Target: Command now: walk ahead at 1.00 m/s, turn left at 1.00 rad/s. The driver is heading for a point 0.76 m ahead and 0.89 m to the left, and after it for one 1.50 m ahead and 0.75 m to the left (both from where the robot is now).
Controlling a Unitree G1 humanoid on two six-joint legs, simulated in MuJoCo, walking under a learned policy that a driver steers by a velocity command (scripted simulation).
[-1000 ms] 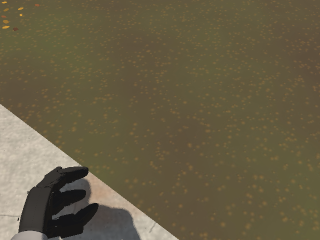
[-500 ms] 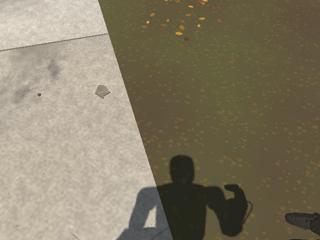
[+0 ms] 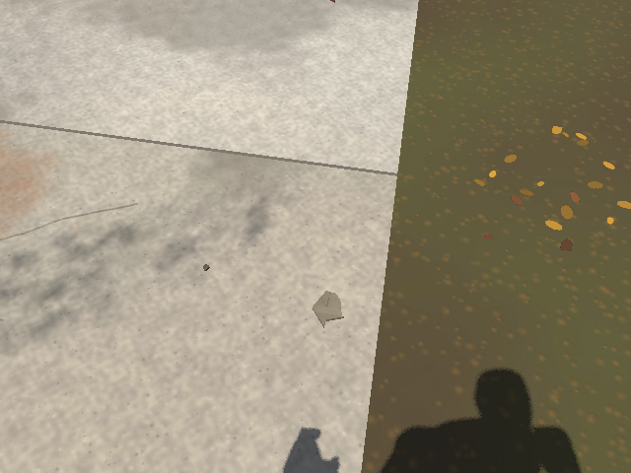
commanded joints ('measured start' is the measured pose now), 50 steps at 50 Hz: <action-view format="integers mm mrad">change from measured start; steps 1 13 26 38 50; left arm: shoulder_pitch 113 131 37 -147 -114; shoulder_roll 86 232 163 128 149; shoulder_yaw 34 60 16 8 24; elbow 13 121 -1 -24 16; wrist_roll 9 -2 -1 15 10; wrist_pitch -3 2 21 3 94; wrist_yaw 8 13 25 -22 24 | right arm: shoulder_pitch -115 -331 -125 -36 -41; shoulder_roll -45 -39 -125 -70 -58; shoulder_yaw -10 -1 -42 -10 -9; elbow -143 -217 -137 -22 7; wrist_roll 0 -4 -35 -44 -25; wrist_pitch -5 -4 -40 24 91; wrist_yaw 12 73 16 -38 -29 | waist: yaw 71 36 70 -24 9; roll -119 -52 -93 55 -188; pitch -28 101 -78 -123 -151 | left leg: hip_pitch -380 -227 110 298 33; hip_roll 151 85 170 126 19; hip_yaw -28 218 -253 -212 65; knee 9 -553 -1072 -831 -492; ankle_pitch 58 416 838 743 -69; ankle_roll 11 57 253 105 -121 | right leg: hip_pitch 338 359 -160 -93 88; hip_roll -261 -224 -111 -6 -230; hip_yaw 336 -237 85 30 172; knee -347 -452 590 -81 -314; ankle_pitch -115 691 -138 260 218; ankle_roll -153 -107 19 -48 -266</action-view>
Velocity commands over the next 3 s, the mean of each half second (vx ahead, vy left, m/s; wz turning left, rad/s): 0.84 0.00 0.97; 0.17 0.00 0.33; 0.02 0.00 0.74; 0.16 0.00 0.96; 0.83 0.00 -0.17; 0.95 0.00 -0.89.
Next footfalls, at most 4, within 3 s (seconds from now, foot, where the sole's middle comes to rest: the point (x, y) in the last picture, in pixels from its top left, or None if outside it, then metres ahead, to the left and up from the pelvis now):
0.36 left None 0.46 0.15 -0.76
0.78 right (258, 353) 0.75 0.14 -0.76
1.18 left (184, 451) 0.52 0.28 -0.76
1.68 right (222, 365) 0.72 0.22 -0.76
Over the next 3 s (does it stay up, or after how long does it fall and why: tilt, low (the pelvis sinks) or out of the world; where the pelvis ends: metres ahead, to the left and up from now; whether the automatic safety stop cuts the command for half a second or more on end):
stays up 0.52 0.95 0.01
